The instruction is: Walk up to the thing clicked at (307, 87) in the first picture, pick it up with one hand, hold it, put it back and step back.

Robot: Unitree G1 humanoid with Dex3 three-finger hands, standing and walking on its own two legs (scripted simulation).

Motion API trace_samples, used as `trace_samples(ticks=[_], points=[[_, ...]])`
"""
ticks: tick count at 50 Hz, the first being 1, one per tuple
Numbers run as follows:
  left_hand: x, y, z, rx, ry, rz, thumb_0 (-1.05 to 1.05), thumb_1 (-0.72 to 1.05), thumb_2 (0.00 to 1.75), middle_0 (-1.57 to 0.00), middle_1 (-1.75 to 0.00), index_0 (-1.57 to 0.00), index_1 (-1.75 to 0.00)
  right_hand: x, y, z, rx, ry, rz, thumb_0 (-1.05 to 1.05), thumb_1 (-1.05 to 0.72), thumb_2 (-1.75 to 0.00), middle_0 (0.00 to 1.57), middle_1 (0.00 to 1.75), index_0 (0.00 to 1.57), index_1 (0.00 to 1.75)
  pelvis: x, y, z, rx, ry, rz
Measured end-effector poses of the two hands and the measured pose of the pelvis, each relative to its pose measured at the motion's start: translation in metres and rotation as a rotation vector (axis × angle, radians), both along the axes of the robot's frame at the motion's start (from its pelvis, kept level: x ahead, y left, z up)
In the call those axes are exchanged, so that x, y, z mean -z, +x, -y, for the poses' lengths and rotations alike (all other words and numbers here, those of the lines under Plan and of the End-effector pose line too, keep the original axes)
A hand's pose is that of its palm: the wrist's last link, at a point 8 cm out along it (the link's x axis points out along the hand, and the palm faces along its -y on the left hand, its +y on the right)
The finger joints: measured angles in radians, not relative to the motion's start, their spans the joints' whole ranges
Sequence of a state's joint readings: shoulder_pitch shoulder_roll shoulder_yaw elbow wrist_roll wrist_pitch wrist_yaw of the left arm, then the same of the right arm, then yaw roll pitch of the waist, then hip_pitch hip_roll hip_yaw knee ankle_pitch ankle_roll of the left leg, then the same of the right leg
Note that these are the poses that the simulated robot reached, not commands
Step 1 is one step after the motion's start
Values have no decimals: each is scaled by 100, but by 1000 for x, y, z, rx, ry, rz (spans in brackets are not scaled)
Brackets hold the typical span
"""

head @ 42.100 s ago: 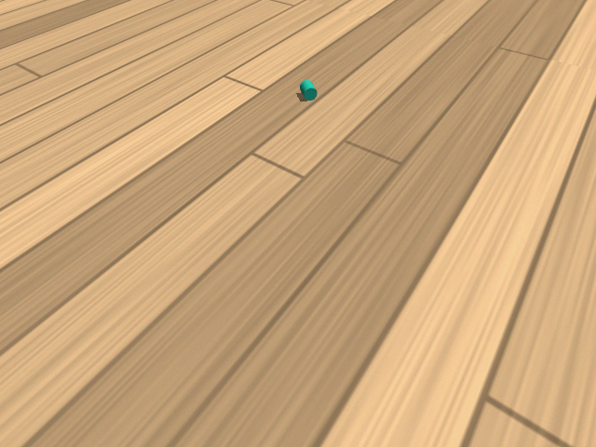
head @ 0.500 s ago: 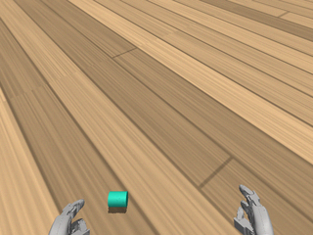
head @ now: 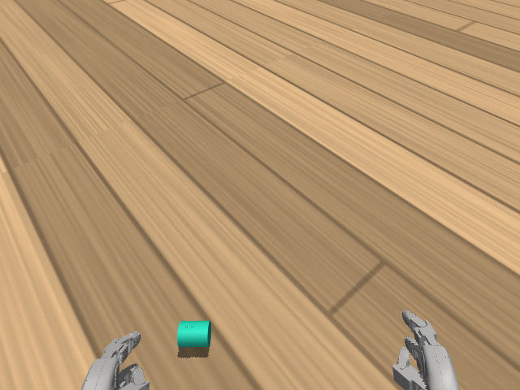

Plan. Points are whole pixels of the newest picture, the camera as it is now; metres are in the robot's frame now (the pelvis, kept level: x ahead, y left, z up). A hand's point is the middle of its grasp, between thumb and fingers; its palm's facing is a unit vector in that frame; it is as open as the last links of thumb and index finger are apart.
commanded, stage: home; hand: left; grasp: from above
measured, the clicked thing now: (194, 333) +0.45 +0.23 -0.67
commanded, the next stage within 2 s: stand in 1.02 s
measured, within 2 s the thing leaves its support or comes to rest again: neither
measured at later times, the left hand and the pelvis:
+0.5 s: hand (145, 386) +0.17 +0.18 -0.05, palm faces +0.04 -0.98 -0.20, open 7.4 cm; pelvis +0.00 +0.00 +0.00, yaw +0 degrees
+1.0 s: hand out of the picture +0.16 +0.18 -0.05, palm faces +0.04 -0.98 -0.20, open 7.4 cm; pelvis +0.00 +0.00 +0.00, yaw +0 degrees
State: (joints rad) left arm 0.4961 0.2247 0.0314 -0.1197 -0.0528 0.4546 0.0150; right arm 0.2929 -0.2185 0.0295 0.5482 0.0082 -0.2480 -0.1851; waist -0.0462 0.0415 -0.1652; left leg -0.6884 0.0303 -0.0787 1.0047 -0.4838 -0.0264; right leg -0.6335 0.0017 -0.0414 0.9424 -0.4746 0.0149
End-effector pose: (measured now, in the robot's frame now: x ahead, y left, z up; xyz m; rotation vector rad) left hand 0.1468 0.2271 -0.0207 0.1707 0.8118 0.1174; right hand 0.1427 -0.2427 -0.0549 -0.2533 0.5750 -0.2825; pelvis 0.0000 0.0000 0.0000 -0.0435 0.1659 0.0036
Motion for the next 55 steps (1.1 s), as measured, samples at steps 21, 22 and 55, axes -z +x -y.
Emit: trace_samples(ticks=[21,22,55], points=[[0,3,-1,-1,4,-5,1,91,90,-20,-30,-20,-29,4,3,-4,-5,11,-16,1,-90,-89,21,30,21,30,1,4,-1,-1,-1,-11],[0,3,-1,-1,4,-4,1,91,90,-20,-30,-20,-29,4,4,-4,-4,10,-16,1,-90,-89,21,30,21,30,1,4,-1,-1,-1,-10],[0,-2,0,3,6,2,1,91,90,-20,-30,-20,-29,3,0,-2,-4,14,-7,1,-90,-89,21,30,21,30,2,-1,1,0,0,-4]])
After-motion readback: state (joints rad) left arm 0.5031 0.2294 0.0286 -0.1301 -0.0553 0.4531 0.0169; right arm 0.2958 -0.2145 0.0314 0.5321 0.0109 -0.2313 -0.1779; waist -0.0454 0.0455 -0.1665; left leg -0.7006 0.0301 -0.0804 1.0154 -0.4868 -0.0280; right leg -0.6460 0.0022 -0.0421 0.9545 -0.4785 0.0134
